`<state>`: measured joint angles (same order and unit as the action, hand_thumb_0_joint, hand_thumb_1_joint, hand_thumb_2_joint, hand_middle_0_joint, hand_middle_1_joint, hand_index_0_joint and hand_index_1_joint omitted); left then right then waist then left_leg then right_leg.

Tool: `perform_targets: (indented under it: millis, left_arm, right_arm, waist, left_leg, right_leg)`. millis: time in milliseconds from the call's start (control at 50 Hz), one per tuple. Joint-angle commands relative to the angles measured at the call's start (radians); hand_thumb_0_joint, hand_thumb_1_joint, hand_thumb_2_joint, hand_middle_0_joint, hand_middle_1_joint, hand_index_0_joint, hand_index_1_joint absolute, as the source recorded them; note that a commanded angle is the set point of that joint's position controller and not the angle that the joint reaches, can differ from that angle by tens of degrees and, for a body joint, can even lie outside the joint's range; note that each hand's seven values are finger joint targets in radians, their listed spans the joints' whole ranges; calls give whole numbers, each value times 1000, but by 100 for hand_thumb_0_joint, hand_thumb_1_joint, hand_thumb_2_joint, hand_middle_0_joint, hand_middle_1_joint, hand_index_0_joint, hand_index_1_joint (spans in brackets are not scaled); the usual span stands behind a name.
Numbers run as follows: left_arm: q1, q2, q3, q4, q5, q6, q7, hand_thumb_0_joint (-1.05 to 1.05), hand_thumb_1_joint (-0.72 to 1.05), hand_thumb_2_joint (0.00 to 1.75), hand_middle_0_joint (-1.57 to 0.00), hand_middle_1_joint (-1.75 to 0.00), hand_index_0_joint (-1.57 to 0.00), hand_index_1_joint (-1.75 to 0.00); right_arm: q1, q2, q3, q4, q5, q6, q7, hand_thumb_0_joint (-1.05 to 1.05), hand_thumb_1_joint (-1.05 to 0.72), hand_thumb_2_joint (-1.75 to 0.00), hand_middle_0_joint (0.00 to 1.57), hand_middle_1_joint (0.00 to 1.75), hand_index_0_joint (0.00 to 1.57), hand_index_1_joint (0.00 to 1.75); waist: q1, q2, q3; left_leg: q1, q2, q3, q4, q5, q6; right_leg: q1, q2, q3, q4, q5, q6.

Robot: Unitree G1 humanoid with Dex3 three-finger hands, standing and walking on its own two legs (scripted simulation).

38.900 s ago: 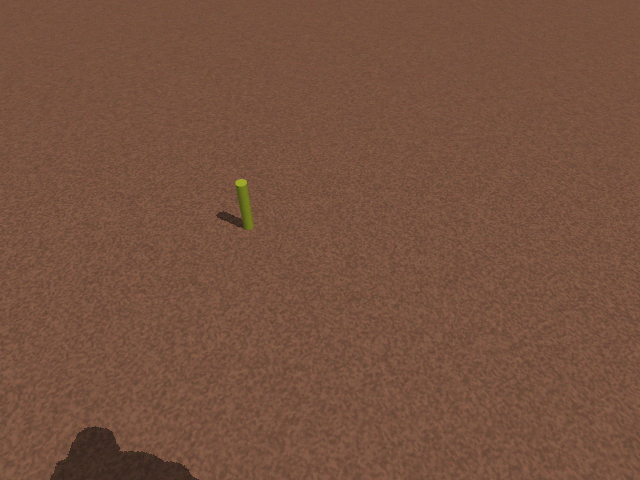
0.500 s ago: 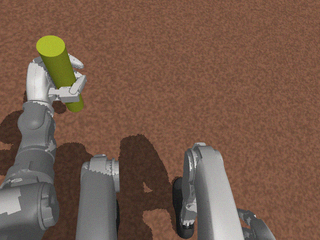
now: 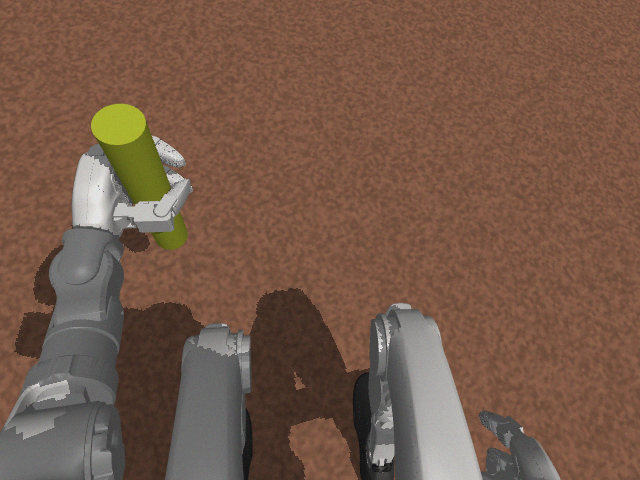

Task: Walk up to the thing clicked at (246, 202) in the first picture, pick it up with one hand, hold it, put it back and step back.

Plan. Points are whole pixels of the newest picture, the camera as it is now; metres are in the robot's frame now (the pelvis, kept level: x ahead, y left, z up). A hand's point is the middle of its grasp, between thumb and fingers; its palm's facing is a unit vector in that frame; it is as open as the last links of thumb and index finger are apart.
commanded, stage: lift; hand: left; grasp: from the side
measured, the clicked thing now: (151, 192) +0.46 +0.18 -0.02
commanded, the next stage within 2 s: hold in 1.58 s
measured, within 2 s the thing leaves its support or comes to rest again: neither
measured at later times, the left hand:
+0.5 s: hand (94, 128) +0.42 +0.16 +0.16, palm faces -0.04 -1.00 -0.04, open 5.8 cm
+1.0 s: hand out of the picture +0.41 +0.17 +0.28, palm faces -0.03 -1.00 -0.01, open 5.8 cm
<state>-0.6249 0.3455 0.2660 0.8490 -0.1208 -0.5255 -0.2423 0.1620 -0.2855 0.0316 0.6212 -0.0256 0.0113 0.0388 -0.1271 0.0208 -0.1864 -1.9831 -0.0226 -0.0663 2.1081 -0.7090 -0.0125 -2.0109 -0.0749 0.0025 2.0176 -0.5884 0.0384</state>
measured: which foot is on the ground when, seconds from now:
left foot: down 0.00-1.00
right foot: down 0.00-1.00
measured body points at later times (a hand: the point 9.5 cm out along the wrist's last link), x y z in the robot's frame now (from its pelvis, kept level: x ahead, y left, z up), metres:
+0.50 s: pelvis +0.03 +0.00 +0.14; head +0.17 +0.01 +0.56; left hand +0.41 +0.21 +0.17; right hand +0.19 -0.26 +0.02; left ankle +0.08 +0.12 -0.39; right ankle +0.11 -0.14 -0.39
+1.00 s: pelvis +0.06 +0.00 +0.24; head +0.15 +0.02 +0.68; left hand +0.40 +0.22 +0.28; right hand +0.20 -0.25 +0.13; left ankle +0.07 +0.12 -0.39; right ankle +0.11 -0.14 -0.39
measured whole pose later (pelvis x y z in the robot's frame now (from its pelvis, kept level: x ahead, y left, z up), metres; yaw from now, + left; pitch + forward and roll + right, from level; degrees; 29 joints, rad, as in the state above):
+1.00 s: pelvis +0.06 +0.00 +0.24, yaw +0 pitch +18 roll -2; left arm -0.16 0.25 0.13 0.36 -0.21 -0.29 -0.17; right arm 0.22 -0.23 0.00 0.64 0.04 -0.07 -0.04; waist -0.02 0.01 -0.13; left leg -0.98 0.03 -0.03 1.25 -0.58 -0.01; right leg -1.00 -0.04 -0.03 1.17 -0.47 0.04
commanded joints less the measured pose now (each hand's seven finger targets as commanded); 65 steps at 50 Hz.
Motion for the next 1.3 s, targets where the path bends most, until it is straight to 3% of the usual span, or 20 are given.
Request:
perform_targets:
  millis: [0, 120, 140, 280, 340, 360, 380, 440, 460, 480, 500, 540, 640, 760, 860, 980, 1000, 1060, 1100, 1280]
  left_arm:
    - [-287, 145, 21, -280, -47, -49, 2, 0, 61, 135, -145, -152, -147, -151]
    - [-232, 169, 10, -507, -50, 0, 31, 0, 59, 133, -144, -150, -145, -149]
    - [-190, 119, -13, -472, -57, 14, 36, 0, 60, 134, -143, -150, -144, -149]
    - [-44, 107, -24, -587, -71, 90, 62, 0, 60, 134, -142, -151, -144, -150]
    - [7, 78, -39, -640, -85, 115, 72, 0, 61, 135, -142, -152, -144, -150]
    - [-3, 101, -17, -685, -91, 121, 80, 0, 58, 135, -142, -151, -144, -150]
    - [3, 86, -48, -708, -90, 129, 82, 0, 55, 134, -141, -152, -143, -150]
    - [100, 71, -46, -693, -88, 161, 98, 0, 54, 134, -140, -151, -143, -149]
    - [138, 34, -74, -648, -87, 171, 99, 0, 52, 134, -139, -150, -142, -149]
    - [122, 33, -72, -691, -91, 169, 101, 0, 50, 134, -140, -151, -142, -149]
    - [93, 78, -34, -752, -98, 162, 105, 0, 52, 132, -140, -150, -142, -149]
    - [118, 69, -64, -755, -92, 166, 100, 0, 49, 131, -139, -149, -141, -148]
    - [166, 31, -69, -679, -96, 166, 107, 0, 49, 132, -138, -149, -141, -147]
    - [227, 40, -94, -714, -82, 155, 74, 0, 50, 126, -137, -145, -139, -143]
    - [206, 49, -61, -743, -109, 159, 71, 0, 52, 126, -138, -144, -140, -142]
    - [204, 27, -79, -706, -105, 155, 74, 0, 55, 131, -139, -147, -141, -145]
    - [203, 13, -102, -696, -99, 154, 69, 0, 55, 130, -139, -146, -141, -145]
    - [203, 20, -104, -703, -100, 151, 57, 0, 52, 129, -139, -147, -141, -145]
    - [193, 49, -75, -726, -104, 146, 49, 0, 54, 129, -139, -146, -141, -145]
    - [191, 16, -82, -664, -118, 141, 35, 0, 57, 132, -135, -145, -137, -144]
  right_arm:
    - [92, -187, -74, -89, 18, -37, -25, 0, -90, -90, 20, 30, 20, 30]
    - [83, -177, -86, -117, 35, -44, -42, 0, -90, -90, 20, 30, 20, 30]
    - [76, -170, -84, -119, 42, -45, -46, 0, -90, -90, 20, 30, 20, 30]
    - [54, -148, -92, -136, 64, -58, -69, 0, -89, -89, 20, 30, 20, 30]
    - [51, -135, -90, -132, 70, -66, -75, 0, -89, -89, 20, 30, 20, 30]
    - [50, -131, -89, -135, 74, -68, -79, 0, -89, -89, 20, 30, 20, 30]
    - [52, -123, -87, -133, 75, -69, -81, 0, -89, -89, 20, 30, 20, 30]
    - [51, -116, -89, -122, 79, -77, -87, 0, -88, -89, 20, 30, 20, 30]
    - [44, -114, -87, -121, 81, -80, -89, 0, -88, -89, 20, 30, 20, 30]
    - [38, -107, -87, -127, 81, -86, -89, 0, -88, -89, 20, 30, 20, 30]
    - [43, -106, -89, -117, 82, -88, -91, 0, -88, -89, 20, 30, 20, 30]
    - [43, -100, -89, -113, 81, -94, -92, 0, -89, -89, 20, 30, 20, 30]
    - [43, -89, -83, -103, 78, -111, -93, 0, -88, -89, 20, 30, 20, 30]
    - [68, -101, -88, -96, 66, -112, -86, 0, -89, -89, 20, 30, 20, 30]
    - [77, -97, -84, -89, 64, -116, -90, 0, -89, -89, 20, 30, 20, 30]
    - [72, -92, -82, -89, 61, -121, -95, 0, -88, -89, 20, 30, 20, 30]
    - [73, -90, -82, -91, 58, -120, -95, 0, -89, -89, 20, 30, 20, 30]
    - [72, -90, -83, -94, 58, -119, -96, 0, -89, -89, 20, 30, 20, 30]
    - [82, -94, -84, -89, 57, -120, -95, 0, -88, -89, 20, 30, 20, 30]
    - [61, -80, -75, -90, 57, -117, -102, 0, -87, -89, 20, 30, 20, 30]
  waist:
    - [-3, 74, -599]
    - [32, 114, -660]
    - [26, 98, -629]
    - [49, 54, -573]
    - [50, 40, -573]
    - [61, 25, -574]
    - [52, 33, -559]
    - [61, 7, -488]
    - [53, -11, -450]
    - [54, -13, -447]
    - [72, -16, -459]
    - [65, 2, -434]
    - [68, -14, -342]
    - [102, 76, -377]
    - [96, 36, -359]
    - [92, 10, -271]
    - [86, 18, -260]
    - [100, 30, -254]
    - [111, 40, -266]
    - [100, 3, -175]
  left_leg:
    - [389, -10, 35, -365, 85, 41]
    - [546, -3, 19, -463, 110, 31]
    - [567, -1, 8, -485, 114, 30]
    - [661, 5, 10, -590, 121, 33]
    - [720, 6, 17, -620, 192, 33]
    - [738, 6, 19, -640, 196, 34]
    - [749, 7, 25, -657, 196, 34]
    - [802, 11, 18, -723, 213, 32]
    - [811, 12, 16, -741, 220, 34]
    - [816, 13, 20, -753, 226, 34]
    - [834, 13, 20, -770, 214, 36]
    - [885, 16, 26, -798, 223, 34]
    - [950, 19, 24, -878, 241, 32]
    - [1168, 32, 1, -974, 467, 0]
    - [1209, 30, 12, -1028, 445, 8]
    - [1240, 32, 17, -1105, 403, 11]
    - [1258, 32, 18, -1118, 413, 8]
    - [1308, 32, 25, -1145, 442, 7]
    - [1335, 36, 19, -1168, 462, 1]
    - [1364, 35, 34, -1245, 431, 8]
  right_leg:
    - [459, 28, -46, -269, 64, -75]
    - [554, 28, -38, -345, 85, -77]
    - [551, 26, -39, -359, 92, -76]
    - [696, 32, -28, -499, 93, -67]
    - [783, 34, -25, -548, 157, -64]
    - [820, 36, -21, -576, 160, -62]
    - [854, 36, -13, -604, 160, -59]
    - [910, 42, -21, -670, 179, -55]
    - [918, 43, -22, -691, 193, -54]
    - [954, 44, -18, -714, 196, -52]
    - [993, 45, -14, -735, 185, -51]
    - [1018, 46, -8, -773, 191, -49]
    - [1080, 50, -12, -851, 213, -48]
    - [1125, 55, -48, -868, 364, -65]
    - [1226, 62, -47, -946, 368, -57]
    - [1268, 65, -49, -1016, 337, -51]
    - [1274, 67, -51, -1024, 343, -52]
    - [1314, 67, -50, -1056, 366, -53]
    - [1335, 68, -55, -1062, 371, -57]
    - [1413, 72, -50, -1147, 359, -51]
